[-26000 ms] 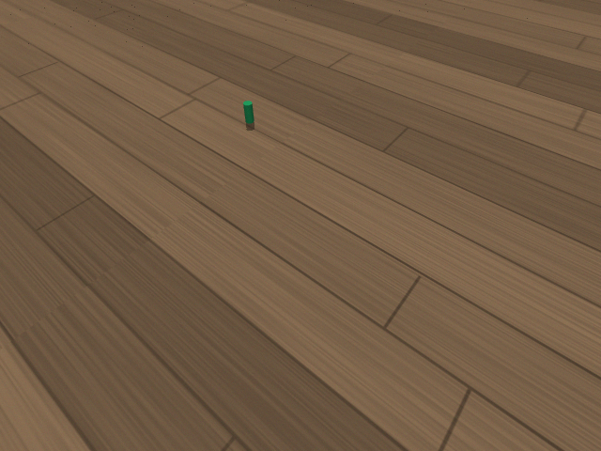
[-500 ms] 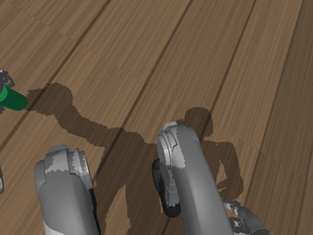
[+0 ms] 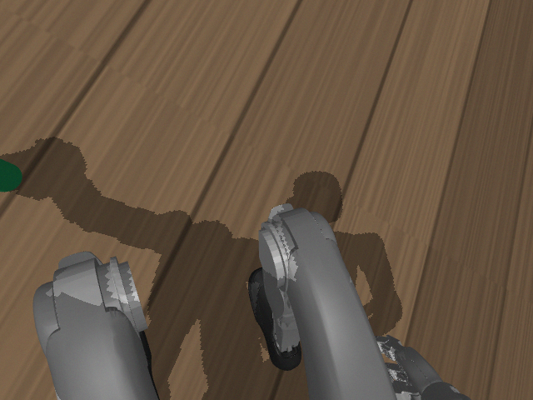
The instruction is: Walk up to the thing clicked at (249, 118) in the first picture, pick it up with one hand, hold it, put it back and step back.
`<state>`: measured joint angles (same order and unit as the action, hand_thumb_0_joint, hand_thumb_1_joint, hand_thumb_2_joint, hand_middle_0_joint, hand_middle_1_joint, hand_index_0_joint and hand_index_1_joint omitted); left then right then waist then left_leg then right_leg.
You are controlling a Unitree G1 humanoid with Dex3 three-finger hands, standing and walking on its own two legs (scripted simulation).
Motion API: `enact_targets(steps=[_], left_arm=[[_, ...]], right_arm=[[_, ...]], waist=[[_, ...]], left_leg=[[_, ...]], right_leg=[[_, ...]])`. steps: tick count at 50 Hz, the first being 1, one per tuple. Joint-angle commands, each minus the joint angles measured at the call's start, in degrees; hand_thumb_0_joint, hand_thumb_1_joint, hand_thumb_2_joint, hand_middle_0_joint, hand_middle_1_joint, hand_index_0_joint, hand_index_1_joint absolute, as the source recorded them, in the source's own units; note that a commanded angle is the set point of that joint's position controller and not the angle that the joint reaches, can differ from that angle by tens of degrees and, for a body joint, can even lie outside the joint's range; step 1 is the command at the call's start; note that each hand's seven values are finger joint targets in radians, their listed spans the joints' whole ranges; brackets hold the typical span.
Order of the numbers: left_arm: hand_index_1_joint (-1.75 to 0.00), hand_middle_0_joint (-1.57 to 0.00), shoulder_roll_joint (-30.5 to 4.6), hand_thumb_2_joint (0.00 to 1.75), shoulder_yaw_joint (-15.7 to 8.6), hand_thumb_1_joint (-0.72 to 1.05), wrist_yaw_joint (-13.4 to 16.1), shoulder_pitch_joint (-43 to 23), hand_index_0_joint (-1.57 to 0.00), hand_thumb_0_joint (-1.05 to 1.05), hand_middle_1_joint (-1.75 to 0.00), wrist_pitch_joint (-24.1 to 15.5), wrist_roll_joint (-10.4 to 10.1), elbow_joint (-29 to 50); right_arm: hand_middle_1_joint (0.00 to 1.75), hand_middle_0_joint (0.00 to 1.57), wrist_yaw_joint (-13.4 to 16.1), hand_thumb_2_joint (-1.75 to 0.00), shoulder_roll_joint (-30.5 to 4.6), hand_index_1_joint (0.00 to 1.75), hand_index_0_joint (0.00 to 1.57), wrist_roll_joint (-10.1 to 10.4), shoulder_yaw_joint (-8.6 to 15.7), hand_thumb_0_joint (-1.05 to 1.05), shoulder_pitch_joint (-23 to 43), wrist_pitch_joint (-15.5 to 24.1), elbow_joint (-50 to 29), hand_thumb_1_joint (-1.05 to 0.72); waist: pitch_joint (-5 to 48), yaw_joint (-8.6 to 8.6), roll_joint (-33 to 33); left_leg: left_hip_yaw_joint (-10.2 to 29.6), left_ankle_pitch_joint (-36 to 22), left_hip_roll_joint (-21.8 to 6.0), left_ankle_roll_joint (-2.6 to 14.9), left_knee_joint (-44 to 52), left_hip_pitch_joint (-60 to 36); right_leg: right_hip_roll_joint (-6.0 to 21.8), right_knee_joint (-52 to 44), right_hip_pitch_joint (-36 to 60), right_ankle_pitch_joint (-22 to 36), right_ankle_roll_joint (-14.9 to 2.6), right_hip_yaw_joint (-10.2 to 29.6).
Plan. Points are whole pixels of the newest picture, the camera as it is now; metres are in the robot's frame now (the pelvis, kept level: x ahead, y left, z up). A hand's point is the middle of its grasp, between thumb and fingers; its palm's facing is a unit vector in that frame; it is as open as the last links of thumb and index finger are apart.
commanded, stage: rest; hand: left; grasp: from above
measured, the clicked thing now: out of the picture +0.46 +0.32 -0.25
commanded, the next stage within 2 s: open in 0.32 s
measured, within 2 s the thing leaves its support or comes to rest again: neither
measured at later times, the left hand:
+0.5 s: hand out of the picture +0.44 +0.34 -0.20, palm faces -0.44 -0.12 -0.89, open 7.8 cm
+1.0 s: hand out of the picture +0.45 +0.34 -0.21, palm faces -0.42 -0.12 -0.90, open 11.2 cm
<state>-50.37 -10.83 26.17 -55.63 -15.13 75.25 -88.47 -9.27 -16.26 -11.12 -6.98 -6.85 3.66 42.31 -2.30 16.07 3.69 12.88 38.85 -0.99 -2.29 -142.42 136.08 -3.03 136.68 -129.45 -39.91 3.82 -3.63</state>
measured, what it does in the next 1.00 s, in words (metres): stands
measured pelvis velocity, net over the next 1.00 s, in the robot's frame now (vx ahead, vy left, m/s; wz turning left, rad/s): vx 0.00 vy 0.01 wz -0.04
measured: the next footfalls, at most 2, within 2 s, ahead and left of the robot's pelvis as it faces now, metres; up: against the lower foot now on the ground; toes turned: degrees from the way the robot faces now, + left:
none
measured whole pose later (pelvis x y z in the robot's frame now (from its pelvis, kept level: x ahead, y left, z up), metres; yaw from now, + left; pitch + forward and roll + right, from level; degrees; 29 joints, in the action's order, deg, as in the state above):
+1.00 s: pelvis +0.00 +0.01 +0.00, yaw -2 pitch +30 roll -13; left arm -53.3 -9.3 29.6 -56.5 -12.7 74.4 -91.5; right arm -11.5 -17.1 -13.3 -10.8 -6.2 7.8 41.4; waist -3.7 17.7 4.6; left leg 14.5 39.3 -1.1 -1.3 -144.4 136.3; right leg -3.7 136.6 -128.4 -39.5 3.7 -5.1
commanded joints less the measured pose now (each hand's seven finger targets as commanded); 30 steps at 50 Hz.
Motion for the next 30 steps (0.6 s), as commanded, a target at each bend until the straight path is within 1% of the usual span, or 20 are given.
enact_targets(steps=[1, 2, 5, 6, 7, 8, 11, 12, 14, 15, 16, 17, 18, 19, 20, 21, 23, 25, 28, 30], left_arm=[[-0.48, -1.10, -16.6, 0.52, -1.1, 0.79, 3.3, -16.6, -1.13, 0.00, -0.52, 0.0, -0.8, 9.3], [-0.48, -1.11, -17.3, 0.52, -1.4, 0.80, 3.7, -16.8, -1.14, 0.00, -0.51, 0.0, -0.7, 9.2], [-0.49, -1.11, -15.7, 0.53, -0.5, 0.80, 4.2, -15.8, -1.14, 0.00, -0.52, 0.4, -0.3, 5.4], [-0.49, -1.11, -15.4, 0.54, -0.4, 0.81, 4.3, -16.5, -1.14, 0.00, -0.52, 0.3, -1.1, 5.1], [-0.50, -1.10, -15.5, 0.52, 0.2, 0.80, 4.2, -17.3, -1.13, 0.00, -0.54, 0.3, -1.2, 5.1], [-0.49, -1.09, -15.3, 0.53, 0.1, 0.78, 4.4, -15.8, -1.12, 0.00, -0.52, 0.4, -1.2, 3.7], [-0.48, -1.08, -16.1, 0.50, 0.3, 0.77, 4.5, -15.8, -1.11, 0.00, -0.52, 0.3, -1.4, 2.7], [-0.49, -1.09, -15.8, 0.50, 0.6, 0.80, 4.6, -16.1, -1.13, 0.00, -0.53, 0.2, -1.0, 2.8], [-0.49, -1.08, -15.0, 0.51, 2.1, 0.77, 4.5, -16.3, -1.12, 0.00, -0.53, 0.1, -0.9, 1.6], [-0.49, -1.09, -15.1, 0.51, 1.6, 0.77, 4.6, -16.1, -1.12, 0.00, -0.53, 0.0, -1.0, 1.5], [-0.51, -1.07, -17.5, 0.52, 0.5, 0.77, 4.8, -17.6, -1.11, 0.00, -0.54, -0.1, -0.8, 2.9], [-0.50, -1.08, -16.8, 0.54, 0.8, 0.76, 4.9, -15.9, -1.11, 0.00, -0.53, 0.0, -0.9, 0.8], [-0.49, -1.08, -15.2, 0.51, 2.2, 0.76, 4.8, -15.5, -1.11, 0.00, -0.52, 0.1, -1.2, -0.5], [-0.50, -1.08, -15.9, 0.51, 1.8, 0.77, 5.0, -17.0, -1.12, 0.00, -0.53, -0.2, -1.4, 1.3], [-0.50, -1.07, -16.0, 0.51, 1.7, 0.75, 5.2, -15.7, -1.11, 0.00, -0.53, -0.1, -1.1, -0.6], [-0.49, -1.07, -16.4, 0.50, 1.6, 0.75, 5.4, -16.5, -1.10, 0.00, -0.52, -0.3, -1.5, -1.0], [-0.52, -0.91, -16.7, 0.51, 1.7, 0.59, 5.4, -16.5, -0.94, 0.00, -0.55, -0.4, -1.2, -0.3], [-0.51, -0.76, -17.1, 0.47, 2.1, 0.43, 5.4, -17.1, -0.79, 0.00, -0.55, -0.3, -1.3, -0.7], [-0.53, -0.63, -17.7, 0.48, 1.7, 0.19, 5.7, -17.4, -0.65, 0.00, -0.56, -0.3, -1.5, -0.6], [-0.55, -0.59, -18.2, 0.52, 1.5, 0.09, 5.8, -17.0, -0.61, 0.00, -0.57, -0.2, -1.3, 0.1]], right_arm=[[0.30, 0.20, 0.5, -0.90, -16.2, 0.30, 0.20, -0.6, 4.6, 0.00, -11.1, 0.6, 0.3, -0.90], [0.30, 0.20, 0.5, -0.90, -16.3, 0.30, 0.20, -0.5, 4.5, 0.00, -10.6, 0.6, 0.3, -0.90], [0.30, 0.20, 0.2, -0.90, -16.1, 0.30, 0.20, -0.9, 4.0, 0.00, -11.3, 1.0, 0.9, -0.90], [0.30, 0.20, 0.0, -0.90, -16.4, 0.30, 0.20, -1.0, 3.9, 0.00, -11.2, 1.2, 0.6, -0.90], [0.30, 0.20, 0.0, -0.90, -16.3, 0.30, 0.20, -1.1, 3.7, 0.00, -11.4, 1.5, 0.7, -0.90], [0.30, 0.20, 0.0, -0.90, -16.5, 0.30, 0.20, -1.2, 3.6, 0.00, -11.1, 1.6, 0.7, -0.90], [0.30, 0.20, 0.2, -0.90, -17.0, 0.30, 0.20, -1.3, 3.2, 0.00, -10.1, 2.0, 0.2, -0.90], [0.30, 0.20, -0.1, -0.90, -17.1, 0.30, 0.20, -1.4, 3.1, 0.00, -10.5, 2.1, 0.0, -0.90], [0.30, 0.20, -0.1, -0.90, -16.8, 0.30, 0.20, -1.4, 2.8, 0.00, -9.8, 2.3, 0.1, -0.91], [0.30, 0.20, -0.1, -0.90, -17.1, 0.30, 0.20, -1.4, 2.8, 0.00, -10.5, 2.4, 0.2, -0.90], [0.30, 0.20, -0.1, -0.90, -17.5, 0.30, 0.20, -1.4, 2.9, 0.00, -10.5, 2.7, -0.3, -0.91], [0.30, 0.20, -0.1, -0.90, -17.4, 0.30, 0.20, -1.5, 2.4, 0.00, -10.6, 2.6, 0.1, -0.91], [0.30, 0.20, -0.2, -0.90, -16.9, 0.30, 0.20, -1.3, 2.3, 0.00, -9.9, 2.7, 0.1, -0.91], [0.30, 0.20, -0.3, -0.90, -17.3, 0.30, 0.20, -1.5, 2.4, 0.00, -10.4, 3.1, -0.1, -0.91], [0.30, 0.20, -0.3, -0.90, -17.3, 0.30, 0.20, -1.7, 1.9, 0.00, -10.1, 3.2, 0.0, -0.91], [0.30, 0.20, -0.3, -0.90, -17.5, 0.30, 0.20, -1.8, 1.6, 0.00, -9.8, 3.1, -0.3, -0.91], [0.30, 0.20, -0.4, -0.90, -17.6, 0.30, 0.20, -1.8, 1.7, 0.00, -10.3, 3.4, -0.2, -0.90], [0.30, 0.20, -0.5, -0.90, -17.5, 0.30, 0.20, -1.8, 1.5, 0.00, -9.7, 3.7, -0.5, -0.90], [0.30, 0.20, -0.5, -0.90, -17.9, 0.30, 0.20, -1.9, 1.3, 0.00, -9.8, 4.0, -0.8, -0.90], [0.30, 0.20, -0.5, -0.90, -17.9, 0.30, 0.20, -2.1, 1.1, 0.00, -9.4, 4.0, -1.0, -0.90]], waist=[[40.1, 0.31, -24.9], [40.1, 0.08, -24.7], [38.9, 1.13, -22.1], [37.4, 1.92, -21.5], [36.4, 2.21, -21.2], [36.2, 1.56, -21.3], [35.6, 1.29, -21.9], [35.4, 2.08, -22.6], [34.8, 2.40, -22.4], [35.0, 2.57, -21.2], [35.5, 2.91, -21.1], [35.7, 2.17, -20.3], [34.5, 2.47, -20.9], [34.6, 3.20, -20.7], [34.1, 2.69, -21.1], [33.2, 3.13, -20.4], [34.1, 3.11, -20.8], [33.3, 3.16, -21.7], [32.1, 3.34, -21.0], [33.9, 2.84, -22.2]], left_leg=[[-8.5, -10.3, -0.2, 2.90, 13.5, -33.4], [-8.5, -9.7, -0.3, 2.93, 13.3, -32.6], [-8.5, -10.6, -0.3, 3.34, 12.1, -30.1], [-8.3, -9.9, -0.3, 3.46, 11.7, -29.4], [-8.2, -9.2, -0.3, 3.51, 11.7, -28.7], [-8.0, -8.5, -0.3, 3.32, 12.6, -29.1], [-7.6, -6.8, -0.3, 3.12, 13.1, -29.7], [-7.5, -8.0, -0.3, 3.03, 13.0, -30.4], [-7.3, -7.4, -0.4, 3.11, 12.9, -29.5], [-7.4, -8.4, -0.4, 3.19, 12.5, -29.8], [-7.2, -9.6, -0.5, 3.28, 11.7, -29.4], [-7.3, -9.6, -0.4, 3.35, 11.8, -29.2], [-7.3, -8.3, -0.4, 3.30, 12.1, -28.6], [-7.3, -9.3, -0.5, 3.34, 11.7, -29.3], [-7.1, -8.5, -0.5, 3.22, 12.2, -29.1], [-6.9, -7.5, -0.6, 3.35, 12.1, -27.6], [-7.1, -8.6, -0.6, 3.32, 11.9, -28.7], [-6.8, -7.2, -0.7, 3.28, 12.1, -28.0], [-6.8, -6.1, -0.7, 3.29, 12.2, -27.2], [-6.6, -6.9, -0.7, 3.08, 12.6, -28.6]], right_leg=[[-1.1, -12.0, 17.4, 14.6, -5.03, -8.4], [-1.2, -12.2, 17.4, 14.0, -5.17, -8.2], [-1.4, -12.7, 18.6, 15.5, -4.60, -8.0], [-1.3, -12.6, 17.7, 14.9, -4.56, -8.2], [-1.3, -12.8, 17.3, 14.2, -4.62, -8.3], [-1.4, -12.8, 17.2, 13.3, -4.71, -8.6], [-1.6, -12.6, 16.2, 11.4, -4.86, -9.3], [-1.5, -11.8, 16.3, 12.5, -4.86, -9.7], [-1.7, -12.2, 16.2, 12.4, -4.89, -9.3], [-1.7, -12.4, 17.0, 13.5, -4.64, -9.4], [-1.7, -12.1, 17.3, 14.7, -4.60, -9.4], [-1.7, -12.4, 18.1, 14.7, -4.52, -9.2], [-1.8, -12.4, 17.6, 13.4, -4.64, -9.1], [-1.9, -12.5, 17.6, 14.7, -4.48, -9.3], [-1.9, -12.4, 17.6, 13.6, -4.60, -9.5], [-2.0, -12.8, 17.7, 12.8, -4.47, -9.6], [-2.0, -12.6, 18.2, 13.9, -4.48, -9.5], [-2.2, -12.5, 17.3, 12.5, -4.60, -9.5], [-2.2, -12.8, 17.1, 11.3, -4.64, -9.8], [-2.3, -12.4, 17.8, 12.0, -4.73, -10.0]])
